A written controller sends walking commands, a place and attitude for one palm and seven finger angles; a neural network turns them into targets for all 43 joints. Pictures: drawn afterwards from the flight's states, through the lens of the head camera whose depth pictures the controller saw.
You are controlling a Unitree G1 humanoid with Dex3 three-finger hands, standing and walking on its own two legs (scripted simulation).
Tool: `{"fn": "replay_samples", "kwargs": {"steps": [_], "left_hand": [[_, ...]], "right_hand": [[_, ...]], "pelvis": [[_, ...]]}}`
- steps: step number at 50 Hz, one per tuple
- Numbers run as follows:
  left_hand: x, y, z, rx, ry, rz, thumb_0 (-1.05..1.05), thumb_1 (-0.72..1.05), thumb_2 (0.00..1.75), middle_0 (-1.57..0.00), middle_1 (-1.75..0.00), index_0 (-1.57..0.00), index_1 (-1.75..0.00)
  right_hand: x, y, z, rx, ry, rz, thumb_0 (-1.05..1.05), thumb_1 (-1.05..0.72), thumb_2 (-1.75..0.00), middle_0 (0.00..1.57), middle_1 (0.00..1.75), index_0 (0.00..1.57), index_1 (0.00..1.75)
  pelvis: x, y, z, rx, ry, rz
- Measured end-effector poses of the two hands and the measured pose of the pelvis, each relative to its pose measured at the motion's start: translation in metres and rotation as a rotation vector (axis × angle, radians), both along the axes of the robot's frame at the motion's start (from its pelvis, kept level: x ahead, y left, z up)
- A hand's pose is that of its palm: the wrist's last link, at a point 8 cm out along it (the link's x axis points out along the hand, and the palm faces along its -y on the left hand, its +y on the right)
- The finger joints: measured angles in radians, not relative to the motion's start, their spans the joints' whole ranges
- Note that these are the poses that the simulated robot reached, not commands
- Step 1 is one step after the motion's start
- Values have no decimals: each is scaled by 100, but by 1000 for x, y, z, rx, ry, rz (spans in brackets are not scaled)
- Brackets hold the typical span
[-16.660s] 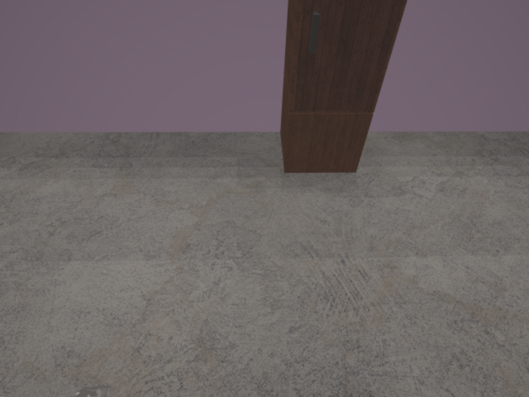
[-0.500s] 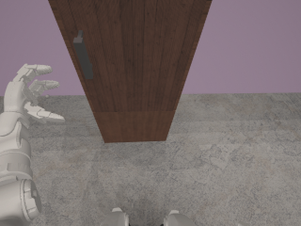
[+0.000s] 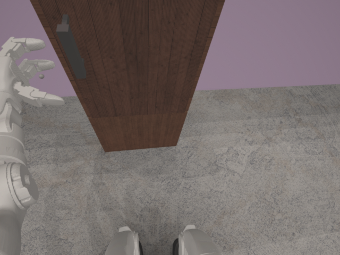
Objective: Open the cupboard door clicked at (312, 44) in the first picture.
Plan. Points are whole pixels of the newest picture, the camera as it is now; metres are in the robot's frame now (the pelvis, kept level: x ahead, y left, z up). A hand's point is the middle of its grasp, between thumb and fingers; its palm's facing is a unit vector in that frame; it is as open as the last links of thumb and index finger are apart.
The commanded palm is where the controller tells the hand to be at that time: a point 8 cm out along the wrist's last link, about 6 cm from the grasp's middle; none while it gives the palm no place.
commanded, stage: move the hooked fingers beside the handle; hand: left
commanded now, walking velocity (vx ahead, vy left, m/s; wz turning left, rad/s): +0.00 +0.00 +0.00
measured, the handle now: (74, 48) +0.58 +0.19 +0.08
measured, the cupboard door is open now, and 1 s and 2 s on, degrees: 0 0 0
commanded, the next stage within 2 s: slide the fingers in behind the handle in 1.20 s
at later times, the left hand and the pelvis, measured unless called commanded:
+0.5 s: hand (46, 63) +0.54 +0.25 +0.08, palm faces +0.06 -1.00 -0.01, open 14.0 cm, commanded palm +0.51 +0.28 +0.08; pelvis +0.01 +0.01 +0.00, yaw -2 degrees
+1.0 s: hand (51, 70) +0.52 +0.23 +0.08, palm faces +0.04 -1.00 -0.02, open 14.0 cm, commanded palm +0.50 +0.27 +0.07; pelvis +0.00 +0.00 -0.01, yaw +0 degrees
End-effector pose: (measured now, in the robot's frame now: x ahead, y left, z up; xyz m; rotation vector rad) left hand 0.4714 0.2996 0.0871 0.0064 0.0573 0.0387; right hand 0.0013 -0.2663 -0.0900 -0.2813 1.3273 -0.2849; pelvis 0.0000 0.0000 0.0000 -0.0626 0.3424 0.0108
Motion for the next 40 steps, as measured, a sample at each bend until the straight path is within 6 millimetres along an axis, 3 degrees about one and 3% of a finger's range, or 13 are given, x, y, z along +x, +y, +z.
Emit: {"fn": "replay_samples", "kwargs": {"steps": [12, 20, 28, 34, 40], "left_hand": [[40, 4, 1, -7, -44, -2, -2, -50, 30, -30, -120, -30, -120], [46, -2, -18, -1, 26, -15, -2, -50, 30, -30, -120, -30, -120], [41, 1, -3, 10, -39, 11, -2, -50, 30, -30, -120, -30, -120], [29, 1, -7, 4, 20, -6, -2, -50, 30, -30, -120, -30, -120], [18, -4, -6, 2, -29, 8, -2, -50, 30, -30, -120, -30, -120]], "right_hand": [[-31, 4, 2, -26, 124, -35, 1, -90, -90, 20, 30, 21, 30], [-38, 15, 5, -3, 166, -58, 1, -90, -90, 20, 30, 21, 30], [-26, 21, 5, 26, 146, -66, 1, -90, -90, 20, 30, 21, 30], [-9, 20, 4, 36, 101, -43, 1, -90, -90, 20, 30, 21, 30], [6, 13, 1, 25, 59, -10, 1, -90, -90, 20, 30, 21, 30]], "pelvis": [[2, 5, -8, -19, 66, -4], [8, 10, -6, -20, 79, -16], [15, 11, -2, -22, 62, -16], [16, 10, 2, -19, 42, -10], [12, 7, 0, -16, 28, -2]]}}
